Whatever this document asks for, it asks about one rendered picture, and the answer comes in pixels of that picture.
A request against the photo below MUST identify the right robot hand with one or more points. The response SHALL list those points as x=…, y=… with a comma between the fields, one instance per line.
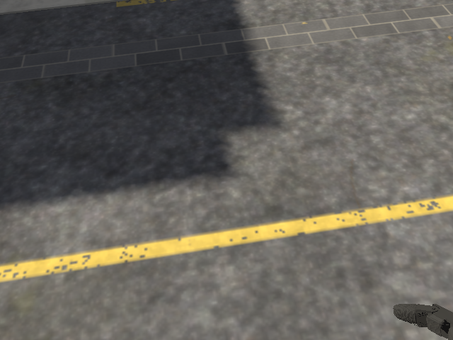
x=436, y=318

